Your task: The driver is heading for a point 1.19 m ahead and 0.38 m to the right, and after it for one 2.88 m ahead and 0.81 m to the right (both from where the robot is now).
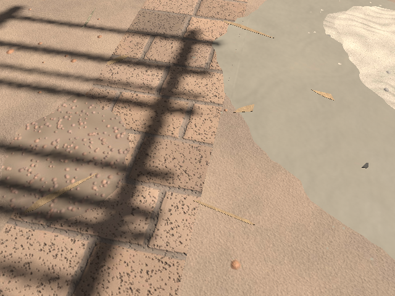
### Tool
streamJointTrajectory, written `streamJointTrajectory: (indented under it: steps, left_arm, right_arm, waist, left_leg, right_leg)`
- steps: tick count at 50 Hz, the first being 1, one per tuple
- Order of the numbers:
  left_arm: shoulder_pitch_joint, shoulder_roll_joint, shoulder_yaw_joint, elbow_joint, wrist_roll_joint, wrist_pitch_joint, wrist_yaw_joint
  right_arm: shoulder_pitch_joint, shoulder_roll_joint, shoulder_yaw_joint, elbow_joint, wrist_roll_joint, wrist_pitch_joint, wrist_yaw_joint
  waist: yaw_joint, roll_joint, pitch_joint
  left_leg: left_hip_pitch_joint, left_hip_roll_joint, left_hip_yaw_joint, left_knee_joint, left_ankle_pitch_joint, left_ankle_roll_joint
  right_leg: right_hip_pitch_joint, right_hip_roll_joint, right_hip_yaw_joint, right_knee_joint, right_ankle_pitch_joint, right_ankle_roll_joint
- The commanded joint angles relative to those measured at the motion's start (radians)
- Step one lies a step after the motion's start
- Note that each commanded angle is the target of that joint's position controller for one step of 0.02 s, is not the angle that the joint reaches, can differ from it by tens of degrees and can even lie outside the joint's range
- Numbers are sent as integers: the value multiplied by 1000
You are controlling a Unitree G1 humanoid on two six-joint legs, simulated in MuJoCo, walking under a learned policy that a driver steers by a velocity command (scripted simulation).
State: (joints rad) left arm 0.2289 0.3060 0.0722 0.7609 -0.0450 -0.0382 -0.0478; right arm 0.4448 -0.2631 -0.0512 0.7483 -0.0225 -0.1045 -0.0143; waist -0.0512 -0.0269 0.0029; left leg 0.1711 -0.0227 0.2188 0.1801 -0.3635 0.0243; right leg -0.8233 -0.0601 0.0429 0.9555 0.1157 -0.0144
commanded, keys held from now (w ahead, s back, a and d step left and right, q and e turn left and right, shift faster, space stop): w+e+shift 0.68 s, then w+shift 0.20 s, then w+q+shift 0.12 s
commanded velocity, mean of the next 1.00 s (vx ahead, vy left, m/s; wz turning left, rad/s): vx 0.96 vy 0.00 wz -0.75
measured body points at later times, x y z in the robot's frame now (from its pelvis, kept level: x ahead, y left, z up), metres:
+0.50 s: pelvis +0.39 -0.04 +0.00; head +0.41 -0.07 +0.45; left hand +0.54 +0.20 -0.10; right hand +0.54 -0.35 -0.04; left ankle +0.67 +0.06 -0.68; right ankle +0.26 -0.08 -0.73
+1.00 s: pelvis +0.74 -0.24 -0.01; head +0.75 -0.26 +0.44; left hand +1.07 -0.32 -0.04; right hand +0.48 -0.34 -0.14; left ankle +0.70 +0.02 -0.73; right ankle +0.79 -0.49 -0.69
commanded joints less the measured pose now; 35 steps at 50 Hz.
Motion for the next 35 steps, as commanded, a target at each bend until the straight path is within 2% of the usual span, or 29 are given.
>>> streamJointTrajectory:
  steps: [1, 3, 5, 6, 7, 8, 9, 10, 11, 12, 13, 14, 15, 16, 18, 19, 20, 22, 24, 26, 27, 28, 29, 30, 31, 32, 33, 34, 35]
  left_arm:
    - [-186, 25, -11, -117, -5, -27, -28]
    - [-215, 20, -17, -144, -12, -34, -45]
    - [-193, 48, -8, -166, -22, -29, -47]
    - [-108, 74, 4, -159, -27, -19, -44]
    - [48, 130, 28, -135, -27, -4, -38]
    - [287, 226, 72, -82, -20, 9, -21]
    - [402, 239, 81, -40, -17, 27, 6]
    - [298, 288, 78, -74, 13, 9, 15]
    - [279, 199, 56, -112, 27, -13, 17]
    - [282, 154, 44, -111, 42, -32, 16]
    - [223, 134, 38, -116, 39, -43, 10]
    - [145, 122, 33, -137, 35, -48, 13]
    - [84, 119, 30, -157, 43, -48, 22]
    - [53, 109, 26, -162, 39, -46, 29]
    - [45, 101, 20, -157, 24, -47, 45]
    - [45, 104, 19, -150, 19, -46, 55]
    - [51, 111, 21, -139, 13, -42, 64]
    - [109, 139, 32, -111, 3, -33, 71]
    - [139, 142, 36, -94, -10, -31, 74]
    - [142, 125, 36, -85, -13, -25, 78]
    - [133, 124, 38, -85, -8, -20, 76]
    - [112, 124, 36, -89, 9, -15, 67]
    - [75, 77, 16, -115, 38, -14, 54]
    - [242, -95, -30, -154, 24, -21, 47]
    - [260, -39, -46, -178, -42, -27, 49]
    - [147, 59, -25, -166, -39, -18, 55]
    - [54, 105, -13, -174, -10, -13, 53]
    - [-23, 102, -10, -194, 17, -12, 49]
    - [-53, 81, -9, -211, 19, -10, 41]
  right_arm:
    - [-23, -135, -30, -37, 5, -9, -9]
    - [-29, -168, -33, -27, 3, 10, -18]
    - [-15, -226, -44, -17, 2, 37, -42]
    - [-35, -255, -52, -22, 6, 50, -52]
    - [-85, -281, -59, -36, 8, 57, -52]
    - [-137, -285, -60, -61, 12, 51, -42]
    - [-186, -186, -32, -66, 18, 22, -20]
    - [-78, -2, 26, -145, 33, -29, 1]
    - [-197, -82, 30, -195, 55, -83, 14]
    - [-288, -137, 16, -235, 79, -102, 19]
    - [-265, -127, 18, -225, 67, -103, 17]
    - [-233, -117, 17, -202, 38, -91, 14]
    - [-195, -126, 12, -189, 26, -72, 16]
    - [-185, -142, 6, -181, 20, -54, 14]
    - [-250, -139, 10, -204, -2, -34, 8]
    - [-320, -117, 19, -233, -13, -33, 6]
    - [-379, -87, 28, -252, -14, -34, 8]
    - [-473, -54, 35, -282, 9, -38, 13]
    - [-487, -99, 12, -291, 48, -41, 13]
    - [-475, -147, -10, -287, 67, -46, 13]
    - [-417, -172, -26, -275, 72, -50, 12]
    - [-263, -210, -54, -245, 76, -53, 9]
    - [-38, -234, -68, -207, 74, -46, 0]
    - [76, -315, -78, -179, 19, -38, 2]
    - [47, -305, -78, -171, 14, -36, 24]
    - [-37, -213, -63, -203, 21, -28, 16]
    - [-60, -177, -53, -188, 18, -16, 10]
    - [-67, -169, -51, -165, 8, -9, 8]
    - [-82, -150, -43, -141, -1, -10, 7]
  waist:
    - [-24, 69, 205]
    - [-8, 91, 193]
    - [38, 161, 113]
    - [98, 203, 58]
    - [191, 222, -21]
    - [305, 187, -131]
    - [338, 1, -115]
    - [142, -289, -170]
    - [206, -138, -244]
    - [184, -22, -124]
    - [99, 132, -42]
    - [46, 148, 7]
    - [3, 103, 48]
    - [-15, 79, 77]
    - [-3, 66, 124]
    - [18, 48, 148]
    - [44, 21, 149]
    - [112, -18, 103]
    - [128, -60, 58]
    - [112, -95, 39]
    - [75, -113, 9]
    - [-18, -111, -80]
    - [-134, -95, -238]
    - [-48, 320, -429]
    - [-24, 561, -429]
    - [-62, 372, -251]
    - [-74, 198, -149]
    - [-69, 85, -69]
    - [-43, 88, -12]
  left_leg:
    - [-133, 241, 7, -120, 433, -14]
    - [-94, 245, 52, -41, 845, -37]
    - [-3, 266, 68, 123, 1381, -42]
    - [12, 287, 68, 245, 1576, -35]
    - [-39, 303, 56, 431, 1671, -18]
    - [-202, 279, 24, 715, 1571, 6]
    - [-503, 130, 2, 1112, 648, -7]
    - [-967, -55, -179, 1503, -195, -49]
    - [-1068, -41, -382, 1499, -113, 7]
    - [-1079, 1, -391, 1396, -38, 37]
    - [-1012, 51, -389, 1272, 24, 40]
    - [-942, 79, -392, 1187, 47, 21]
    - [-886, 98, -397, 1140, 62, -5]
    - [-858, 115, -381, 1080, 72, -31]
    - [-783, 120, -316, 909, 133, -76]
    - [-734, 103, -282, 801, 212, -97]
    - [-657, 81, -259, 675, 311, -110]
    - [-515, 25, -230, 483, 449, -126]
    - [-482, 11, -295, 373, 476, -138]
    - [-500, 24, -338, 315, 416, -126]
    - [-460, 28, -339, 317, 357, -106]
    - [-317, 26, -316, 334, 286, -75]
    - [-24, 100, -349, 422, 199, -38]
    - [346, 368, -848, 284, -235, 106]
    - [344, 482, -1255, 90, -630, 165]
    - [209, 432, -1111, 68, -574, 131]
    - [92, 386, -905, 95, -360, 100]
    - [-25, 342, -750, 108, -159, 86]
    - [-124, 303, -652, 92, -56, 89]
  right_leg:
    - [-28, 2, -87, -123, 31, -36]
    - [54, 43, -174, -206, -35, -76]
    - [157, 115, -253, -212, -147, -114]
    - [253, 142, -267, -200, -211, -134]
    - [440, 154, -253, -172, -271, -165]
    - [775, 168, -177, -219, -304, -213]
    - [1023, 107, -23, -306, -305, -251]
    - [1249, -119, 562, -437, -650, -462]
    - [1224, -184, 842, -659, -886, -475]
    - [1101, -189, 815, -741, -858, -412]
    - [926, -165, 731, -750, -773, -377]
    - [785, -108, 637, -753, -698, -366]
    - [668, -58, 567, -767, -646, -365]
    - [588, -23, 509, -782, -599, -355]
    - [419, 36, 375, -798, -473, -331]
    - [338, 70, 323, -792, -409, -316]
    - [281, 108, 274, -773, -377, -289]
    - [260, 120, 267, -750, -398, -240]
    - [386, 90, 344, -698, -457, -212]
    - [546, 53, 405, -614, -428, -186]
    - [604, 29, 425, -544, -335, -169]
    - [631, 46, 399, -378, -166, -133]
    - [519, 81, 340, -92, -113, -86]
    - [202, 195, 233, 327, -640, -49]
    - [-8, 120, 160, 529, -628, -43]
    - [-63, 64, 120, 576, -516, -34]
    - [-49, 30, 88, 545, -465, -36]
    - [-17, -4, 77, 493, -448, -39]
    - [23, -33, 83, 437, -421, -45]
Keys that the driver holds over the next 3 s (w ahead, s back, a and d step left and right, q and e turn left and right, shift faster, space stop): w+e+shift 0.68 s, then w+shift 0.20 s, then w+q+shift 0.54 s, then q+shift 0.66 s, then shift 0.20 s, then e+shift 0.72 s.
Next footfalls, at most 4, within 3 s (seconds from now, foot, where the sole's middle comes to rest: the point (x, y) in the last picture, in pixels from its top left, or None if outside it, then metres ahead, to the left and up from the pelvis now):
0.16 right None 0.30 -0.09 -0.77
0.58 left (191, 236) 0.73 0.00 -0.77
1.06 right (323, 210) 0.83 -0.53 -0.77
1.52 left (309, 124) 1.31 -0.60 -0.77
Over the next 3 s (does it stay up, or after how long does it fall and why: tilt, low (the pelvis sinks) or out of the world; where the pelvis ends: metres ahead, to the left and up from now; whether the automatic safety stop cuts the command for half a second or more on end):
stays up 1.30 -0.73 0.01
